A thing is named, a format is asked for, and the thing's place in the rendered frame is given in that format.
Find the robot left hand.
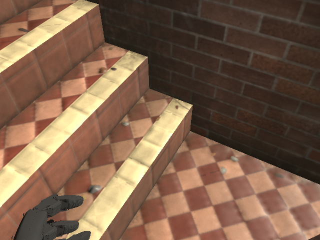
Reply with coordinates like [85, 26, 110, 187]
[11, 194, 91, 240]

